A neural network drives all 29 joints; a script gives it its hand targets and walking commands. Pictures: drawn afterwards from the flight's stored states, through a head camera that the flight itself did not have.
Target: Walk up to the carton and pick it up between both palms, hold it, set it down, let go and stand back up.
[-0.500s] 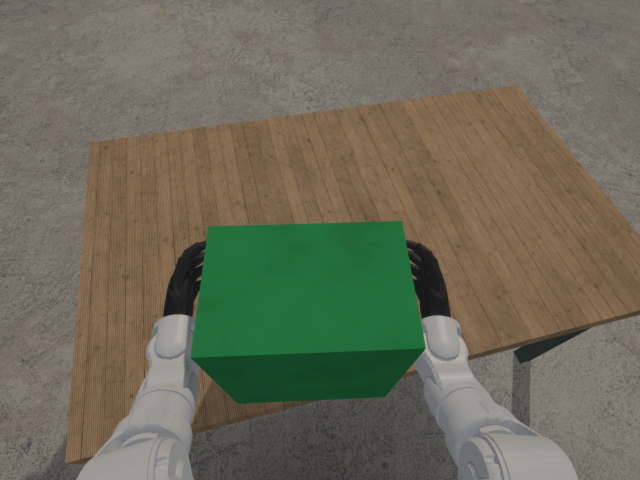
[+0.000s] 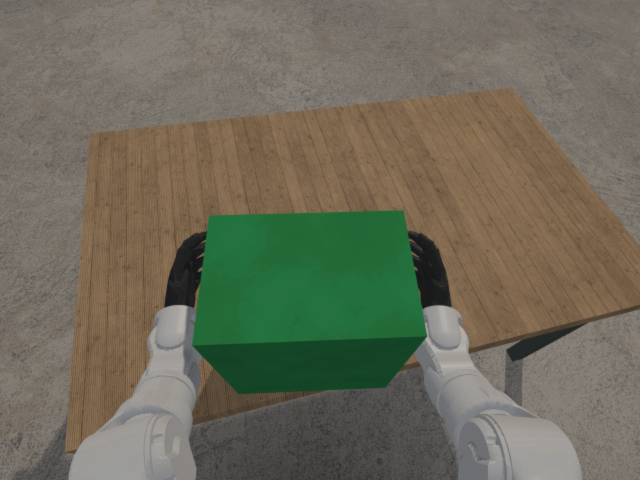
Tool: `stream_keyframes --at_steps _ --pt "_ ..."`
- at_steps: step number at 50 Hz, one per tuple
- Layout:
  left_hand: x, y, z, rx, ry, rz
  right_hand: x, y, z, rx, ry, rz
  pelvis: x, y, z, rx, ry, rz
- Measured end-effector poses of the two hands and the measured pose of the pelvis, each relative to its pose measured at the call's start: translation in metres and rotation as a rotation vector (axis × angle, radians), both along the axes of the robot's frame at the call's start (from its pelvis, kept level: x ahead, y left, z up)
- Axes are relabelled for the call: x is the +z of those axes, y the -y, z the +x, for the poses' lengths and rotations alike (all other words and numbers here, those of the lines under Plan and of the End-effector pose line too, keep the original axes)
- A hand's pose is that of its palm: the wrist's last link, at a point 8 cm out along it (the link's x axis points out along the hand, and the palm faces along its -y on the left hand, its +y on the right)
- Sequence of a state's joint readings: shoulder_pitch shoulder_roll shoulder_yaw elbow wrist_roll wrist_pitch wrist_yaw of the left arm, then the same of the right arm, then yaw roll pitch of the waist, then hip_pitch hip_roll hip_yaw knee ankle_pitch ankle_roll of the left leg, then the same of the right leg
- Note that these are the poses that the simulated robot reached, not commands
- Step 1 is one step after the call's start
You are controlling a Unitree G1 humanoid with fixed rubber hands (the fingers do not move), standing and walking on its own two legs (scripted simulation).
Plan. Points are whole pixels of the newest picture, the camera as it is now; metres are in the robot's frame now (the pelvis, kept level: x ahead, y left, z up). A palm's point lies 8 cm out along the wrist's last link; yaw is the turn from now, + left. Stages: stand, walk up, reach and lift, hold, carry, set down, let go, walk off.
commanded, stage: set down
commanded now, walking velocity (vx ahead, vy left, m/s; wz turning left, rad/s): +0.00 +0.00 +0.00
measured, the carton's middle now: (310, 314) +0.35 +0.03 -0.07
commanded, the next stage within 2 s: none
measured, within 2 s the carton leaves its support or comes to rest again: neither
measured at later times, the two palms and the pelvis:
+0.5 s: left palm (190, 292) +0.36 +0.20 -0.04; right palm (432, 301) +0.36 -0.13 -0.03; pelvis +0.00 +0.00 +0.00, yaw +0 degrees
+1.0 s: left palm (190, 293) +0.36 +0.20 -0.04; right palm (432, 301) +0.36 -0.13 -0.03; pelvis +0.00 +0.01 -0.01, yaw -1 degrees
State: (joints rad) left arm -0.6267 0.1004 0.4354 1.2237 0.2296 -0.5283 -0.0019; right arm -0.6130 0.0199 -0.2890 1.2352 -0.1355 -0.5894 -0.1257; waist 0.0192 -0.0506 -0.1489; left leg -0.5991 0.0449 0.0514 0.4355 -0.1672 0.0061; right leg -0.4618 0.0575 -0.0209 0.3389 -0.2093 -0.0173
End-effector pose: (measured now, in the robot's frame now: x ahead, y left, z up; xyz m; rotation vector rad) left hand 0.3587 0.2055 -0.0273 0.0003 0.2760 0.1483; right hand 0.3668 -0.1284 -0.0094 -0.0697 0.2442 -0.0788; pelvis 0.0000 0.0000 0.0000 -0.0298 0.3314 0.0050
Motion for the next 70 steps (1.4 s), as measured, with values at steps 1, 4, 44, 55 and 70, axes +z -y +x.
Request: stream_keyframes --at_steps 1,4,44,55,70 --pt "0.0 0.0 0.0 0.0 -0.001 -0.001 0.0 0.0 0.0 -0.001 -0.001 0.002 0.0 -0.001 0.0 0.0 -0.001 -0.001" --pt "-0.002 -0.001 0.002 -0.002 -0.001 -0.004 -0.001 -0.001 0.002 -0.001 -0.004 0.004 -0.001 -0.002 0.0 -0.001 -0.006 -0.003" --pt "-0.01 0.005 0.006 -0.017 0.066 -0.017 -0.017 0.005 -0.004 -0.018 -0.002 -0.006 -0.009 -0.007 -0.002 -0.007 -0.045 -0.01" --pt "-0.01 0.005 0.006 -0.018 0.075 -0.018 -0.018 0.005 -0.004 -0.018 0.004 -0.007 -0.011 -0.008 -0.003 -0.008 -0.046 -0.011" --pt "-0.011 0.004 0.007 -0.019 0.083 -0.021 -0.018 0.005 -0.004 -0.017 0.011 -0.01 -0.013 -0.009 -0.007 -0.01 -0.05 -0.012"
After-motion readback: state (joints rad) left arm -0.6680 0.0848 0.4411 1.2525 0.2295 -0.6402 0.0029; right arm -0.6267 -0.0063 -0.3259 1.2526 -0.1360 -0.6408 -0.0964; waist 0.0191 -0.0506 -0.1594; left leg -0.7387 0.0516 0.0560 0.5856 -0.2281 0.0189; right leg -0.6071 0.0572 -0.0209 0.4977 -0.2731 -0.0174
